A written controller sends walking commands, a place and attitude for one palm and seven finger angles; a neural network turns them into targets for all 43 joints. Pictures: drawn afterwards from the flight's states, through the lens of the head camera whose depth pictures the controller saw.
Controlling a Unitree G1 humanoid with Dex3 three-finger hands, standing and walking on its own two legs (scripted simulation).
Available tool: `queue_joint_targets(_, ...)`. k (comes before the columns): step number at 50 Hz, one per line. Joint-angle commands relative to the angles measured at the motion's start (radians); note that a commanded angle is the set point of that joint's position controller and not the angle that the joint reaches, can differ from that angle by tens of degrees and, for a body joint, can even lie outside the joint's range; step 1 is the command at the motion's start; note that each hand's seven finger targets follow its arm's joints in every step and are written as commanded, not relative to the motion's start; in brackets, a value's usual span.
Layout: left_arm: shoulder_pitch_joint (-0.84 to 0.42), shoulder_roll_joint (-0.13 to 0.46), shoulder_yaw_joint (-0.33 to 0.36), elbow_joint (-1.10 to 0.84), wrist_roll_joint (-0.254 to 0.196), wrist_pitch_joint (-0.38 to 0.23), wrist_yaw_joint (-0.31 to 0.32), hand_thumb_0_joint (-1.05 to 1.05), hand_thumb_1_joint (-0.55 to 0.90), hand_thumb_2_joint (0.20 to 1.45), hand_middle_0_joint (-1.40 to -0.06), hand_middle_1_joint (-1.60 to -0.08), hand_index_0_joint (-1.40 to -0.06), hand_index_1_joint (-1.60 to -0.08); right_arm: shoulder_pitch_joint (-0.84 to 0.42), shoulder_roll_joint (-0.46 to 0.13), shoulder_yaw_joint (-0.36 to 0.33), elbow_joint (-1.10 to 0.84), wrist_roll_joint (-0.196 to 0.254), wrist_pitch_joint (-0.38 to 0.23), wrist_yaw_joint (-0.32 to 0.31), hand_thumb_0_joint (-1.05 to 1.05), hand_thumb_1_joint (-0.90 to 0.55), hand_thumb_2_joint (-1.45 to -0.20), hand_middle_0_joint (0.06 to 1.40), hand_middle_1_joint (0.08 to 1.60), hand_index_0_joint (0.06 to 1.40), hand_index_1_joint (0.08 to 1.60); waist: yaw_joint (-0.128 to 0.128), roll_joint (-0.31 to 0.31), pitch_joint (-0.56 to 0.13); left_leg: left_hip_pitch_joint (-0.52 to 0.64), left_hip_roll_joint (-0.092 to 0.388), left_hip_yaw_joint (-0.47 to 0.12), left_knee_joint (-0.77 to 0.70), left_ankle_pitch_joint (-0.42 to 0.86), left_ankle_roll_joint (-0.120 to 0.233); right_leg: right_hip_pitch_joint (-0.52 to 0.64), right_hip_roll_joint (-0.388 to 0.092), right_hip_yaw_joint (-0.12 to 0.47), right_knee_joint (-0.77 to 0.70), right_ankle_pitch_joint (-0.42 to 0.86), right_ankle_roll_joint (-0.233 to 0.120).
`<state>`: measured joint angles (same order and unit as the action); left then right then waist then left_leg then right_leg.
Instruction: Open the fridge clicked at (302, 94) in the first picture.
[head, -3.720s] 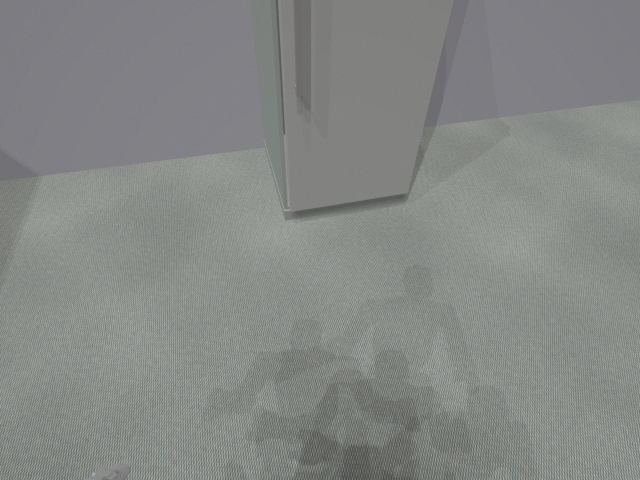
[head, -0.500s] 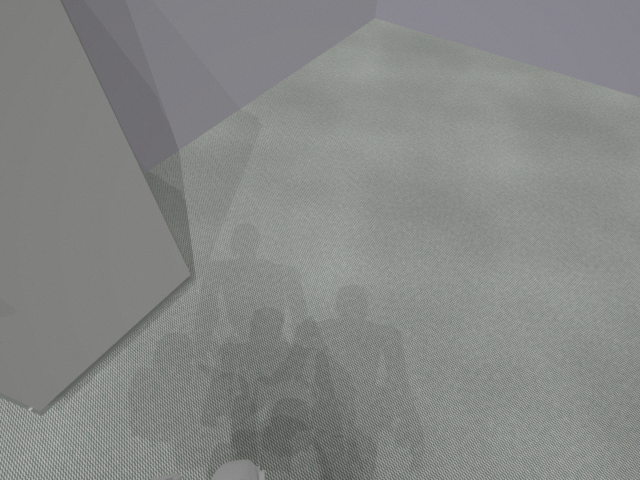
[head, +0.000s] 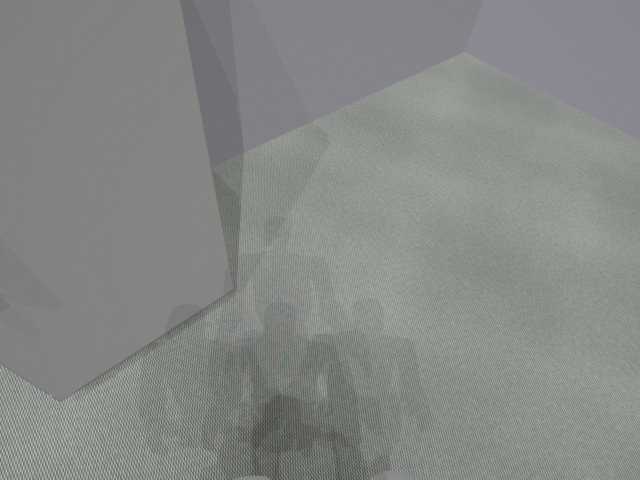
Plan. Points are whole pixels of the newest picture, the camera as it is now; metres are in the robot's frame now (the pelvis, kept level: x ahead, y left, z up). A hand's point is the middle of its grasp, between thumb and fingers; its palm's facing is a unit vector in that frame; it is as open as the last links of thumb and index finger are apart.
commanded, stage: turn to face it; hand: left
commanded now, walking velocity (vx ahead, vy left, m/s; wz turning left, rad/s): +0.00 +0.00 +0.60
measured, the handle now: out of the picture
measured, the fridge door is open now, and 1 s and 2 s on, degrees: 0 0 0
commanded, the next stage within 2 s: take the last steps up to it in 1.28 s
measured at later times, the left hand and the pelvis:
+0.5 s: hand out of the picture +0.06 +0.15 -0.13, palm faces +0.31 -0.91 -0.29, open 7.4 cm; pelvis +0.02 -0.07 +0.01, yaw +19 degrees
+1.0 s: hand out of the picture -0.10 +0.18 -0.17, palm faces +0.61 -0.75 -0.26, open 7.4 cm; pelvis +0.00 -0.03 +0.00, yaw +36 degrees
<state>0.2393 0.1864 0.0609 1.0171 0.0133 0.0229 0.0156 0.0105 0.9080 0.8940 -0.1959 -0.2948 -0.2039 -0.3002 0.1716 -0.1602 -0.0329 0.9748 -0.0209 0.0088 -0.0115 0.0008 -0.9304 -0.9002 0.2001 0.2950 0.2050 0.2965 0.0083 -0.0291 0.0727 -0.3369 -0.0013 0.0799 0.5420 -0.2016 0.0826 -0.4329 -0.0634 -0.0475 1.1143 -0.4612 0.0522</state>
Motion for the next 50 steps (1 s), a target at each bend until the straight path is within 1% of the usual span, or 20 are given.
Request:
queue_joint_targets(1,0.031,0.081,0.036,-0.080,0.007,-0.001,0.006,0.000,0.900,0.900,-0.200,-0.300,-0.200,-0.300,0.052,-0.195,-0.054,-0.064,0.003,-0.015,-0.006,0.000,-0.900,-0.900,0.200,0.300,0.200,0.300,-0.010,0.123,-0.129,0.101,0.230,-0.311,-0.275,0.112,0.076,-0.055,-0.023,0.037,-0.009,0.095,0.025)
queue_joint_targets(10,-0.100,0.098,0.037,-0.169,0.000,0.002,0.010,0.000,0.900,0.900,-0.200,-0.300,-0.200,-0.300,0.103,-0.238,-0.085,-0.070,-0.005,0.004,0.001,0.000,-0.900,-0.900,0.200,0.300,0.200,0.300,-0.051,0.194,-0.136,0.166,0.218,-0.455,-0.229,0.156,0.105,-0.052,0.014,0.053,-0.241,0.023,0.036)
queue_joint_targets(14,-0.055,0.111,0.031,-0.178,-0.009,-0.001,0.014,0.000,0.900,0.900,-0.200,-0.300,-0.200,-0.300,0.061,-0.256,-0.097,-0.092,-0.004,0.016,0.004,0.000,-0.900,-0.900,0.200,0.300,0.200,0.300,-0.025,0.222,-0.145,0.093,0.180,-0.493,-0.188,0.222,0.084,0.102,0.058,0.046,-0.427,0.042,0.019)
queue_joint_targets(16,0.027,0.129,0.037,-0.166,-0.012,-0.007,0.018,0.000,0.900,0.900,-0.200,-0.300,-0.200,-0.300,0.018,-0.249,-0.098,-0.113,0.001,0.022,0.009,0.000,-0.900,-0.900,0.200,0.300,0.200,0.300,0.018,0.191,-0.156,-0.026,0.132,-0.469,-0.141,0.117,0.033,0.287,0.054,0.036,-0.638,0.185,0.007)
queue_joint_targets(17,0.061,0.179,0.047,-0.164,-0.004,-0.014,0.023,0.000,0.900,0.900,-0.200,-0.300,-0.200,-0.300,0.017,-0.206,-0.095,-0.123,0.009,0.026,0.014,0.000,-0.900,-0.900,0.200,0.300,0.200,0.300,0.035,0.065,-0.166,-0.158,0.062,-0.411,-0.041,-0.032,-0.027,0.426,-0.044,0.120,-0.796,0.179,-0.025)
queue_joint_targets(18,0.052,0.281,0.064,-0.182,0.015,-0.020,0.029,0.000,0.900,0.900,-0.200,-0.300,-0.200,-0.300,0.039,-0.131,-0.085,-0.144,0.015,0.025,0.014,0.000,-0.900,-0.900,0.200,0.300,0.200,0.300,0.036,-0.258,-0.142,-0.349,-0.082,-0.188,0.229,-0.273,-0.120,0.485,-0.343,0.424,-0.927,0.070,-0.125)
queue_joint_targets(19,-0.009,0.299,0.054,-0.207,0.007,-0.012,0.030,0.000,0.900,0.900,-0.200,-0.300,-0.200,-0.300,0.020,-0.184,-0.095,-0.152,0.001,0.026,0.012,0.000,-0.900,-0.900,0.200,0.300,0.200,0.300,0.025,-0.227,-0.107,-0.311,-0.059,-0.156,0.442,-0.362,-0.124,0.295,-0.454,0.449,-0.923,0.131,-0.191)
queue_joint_targets(20,-0.090,0.264,0.043,-0.232,0.008,-0.009,0.030,0.000,0.900,0.900,-0.200,-0.300,-0.200,-0.300,0.043,-0.181,-0.096,-0.150,-0.006,0.035,0.020,0.000,-0.900,-0.900,0.200,0.300,0.200,0.300,-0.020,-0.124,-0.071,-0.271,-0.035,-0.176,0.573,-0.299,-0.117,0.182,-0.406,0.346,-0.919,0.106,-0.204)
queue_joint_targets(21,-0.136,0.224,0.040,-0.241,0.005,-0.018,0.029,0.000,0.900,0.900,-0.200,-0.300,-0.200,-0.300,0.053,-0.177,-0.097,-0.124,-0.009,0.048,0.026,0.000,-0.900,-0.900,0.200,0.300,0.200,0.300,-0.044,-0.144,-0.041,-0.265,-0.010,-0.164,0.636,-0.241,-0.124,0.145,-0.332,0.282,-0.912,0.115,-0.165)
queue_joint_targets(24,-0.123,0.163,0.017,-0.227,0.003,-0.031,0.022,0.000,0.900,0.900,-0.200,-0.300,-0.200,-0.300,0.074,-0.167,-0.087,-0.104,-0.005,0.047,0.038,0.000,-0.900,-0.900,0.200,0.300,0.200,0.300,-0.054,-0.144,-0.002,-0.287,0.021,-0.101,0.686,-0.150,-0.153,0.215,-0.241,0.077,-0.811,0.440,-0.138)
queue_joint_targets(26,-0.045,0.176,0.018,-0.206,0.005,-0.036,0.022,0.000,0.900,0.900,-0.200,-0.300,-0.200,-0.300,0.033,-0.156,-0.076,-0.114,-0.001,0.046,0.038,0.000,-0.900,-0.900,0.200,0.300,0.200,0.300,-0.021,-0.145,-0.033,-0.291,0.028,-0.076,0.615,-0.171,-0.167,0.329,-0.248,0.034,-0.761,0.630,-0.147)
queue_joint_targets(30,0.044,0.214,0.027,-0.174,0.013,-0.028,0.020,0.000,0.900,0.900,-0.200,-0.300,-0.200,-0.300,-0.069,-0.147,-0.064,-0.143,0.002,0.051,0.040,0.000,-0.900,-0.900,0.200,0.300,0.200,0.300,0.026,-0.162,-0.033,-0.234,0.036,-0.025,0.471,-0.217,-0.171,0.360,-0.280,-0.003,-0.732,0.717,-0.161)
queue_joint_targets(36,0.064,0.255,0.043,-0.167,0.017,-0.015,0.015,0.000,0.900,0.900,-0.200,-0.300,-0.200,-0.300,-0.099,-0.150,-0.047,-0.161,0.009,0.036,0.042,0.000,-0.900,-0.900,0.200,0.300,0.200,0.300,0.045,-0.236,-0.092,-0.072,0.018,0.047,0.194,-0.228,-0.134,0.388,-0.300,-0.047,-0.647,0.790,-0.146)
queue_joint_targets(38,0.049,0.261,0.046,-0.164,0.011,-0.013,0.011,0.000,0.900,0.900,-0.200,-0.300,-0.200,-0.300,-0.044,-0.169,-0.051,-0.150,0.007,0.028,0.038,0.000,-0.900,-0.900,0.200,0.300,0.200,0.300,0.009,-0.202,-0.129,0.045,0.006,0.063,0.034,-0.117,-0.119,0.362,-0.288,-0.095,-0.561,0.768,-0.107)
queue_joint_targets(39,0.031,0.251,0.047,-0.164,0.003,-0.011,0.009,0.000,0.900,0.900,-0.200,-0.300,-0.200,-0.300,0.031,-0.208,-0.061,-0.131,0.004,0.018,0.038,0.000,-0.900,-0.900,0.200,0.300,0.200,0.300,-0.038,-0.106,-0.176,0.206,0.028,0.028,-0.112,0.035,-0.103,0.286,-0.274,-0.129,-0.415,0.708,-0.066)
queue_joint_targets(40,0.036,0.202,0.040,-0.195,-0.006,-0.009,0.003,0.000,0.900,0.900,-0.200,-0.300,-0.200,-0.300,0.096,-0.320,-0.089,-0.125,-0.003,0.006,0.031,0.000,-0.900,-0.900,0.200,0.300,0.200,0.300,-0.077,0.161,-0.242,0.435,0.243,-0.248,-0.148,0.348,-0.007,0.026,-0.161,-0.171,-0.191,0.342,0.011)
queue_joint_targets(41,-0.025,0.142,0.013,-0.237,-0.005,-0.006,0.001,0.000,0.900,0.900,-0.200,-0.300,-0.200,-0.300,0.162,-0.400,-0.106,-0.106,0.010,0.006,0.022,0.000,-0.900,-0.900,0.200,0.300,0.200,0.300,-0.111,0.355,-0.258,0.486,0.436,-0.467,-0.143,0.825,0.126,-0.166,-0.063,-0.093,-0.012,-0.216,0.051)
queue_joint_targets(42,-0.048,0.173,0.019,-0.236,0.002,0.006,0.009,0.000,0.900,0.900,-0.200,-0.300,-0.200,-0.300,0.173,-0.377,-0.097,-0.087,0.012,0.013,0.019,0.000,-0.900,-0.900,0.200,0.300,0.200,0.300,-0.103,0.232,-0.247,0.440,0.441,-0.363,-0.115,0.797,0.159,-0.151,-0.089,-0.005,0.041,-0.202,0.031)
queue_joint_targets(46,-0.034,0.165,0.027,-0.173,0.000,0.012,0.000,0.000,0.900,0.900,-0.200,-0.300,-0.200,-0.300,-0.013,-0.270,-0.061,-0.130,0.003,0.003,-0.002,0.000,-0.900,-0.900,0.200,0.300,0.200,0.300,-0.027,0.203,-0.114,0.252,0.258,-0.236,-0.152,0.592,0.078,-0.120,-0.076,0.024,0.063,0.016,0.044)
queue_joint_targets(50,-0.017,0.155,0.022,-0.156,0.001,0.017,-0.004,0.000,0.900,0.900,-0.200,-0.300,-0.200,-0.300,0.003,-0.256,-0.054,-0.126,0.006,-0.002,-0.002,0.000,-0.900,-0.900,0.200,0.300,0.200,0.300,-0.021,0.179,-0.102,0.231,0.217,-0.230,-0.187,0.516,0.069,-0.080,-0.044,0.015,-0.028,0.080,0.053)
